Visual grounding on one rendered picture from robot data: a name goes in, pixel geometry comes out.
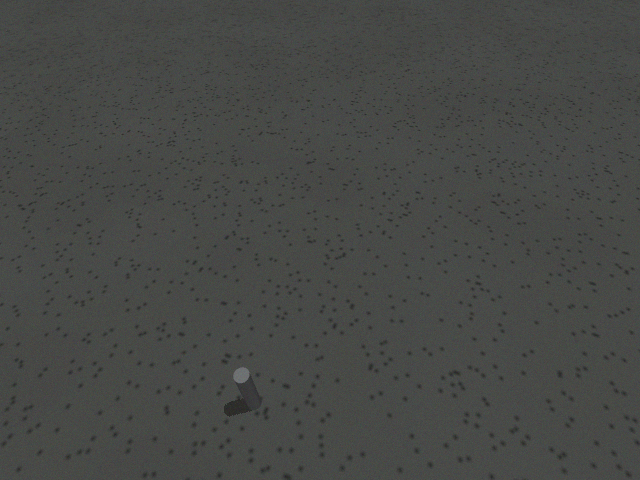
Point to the can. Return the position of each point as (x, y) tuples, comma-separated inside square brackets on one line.
[(247, 388)]

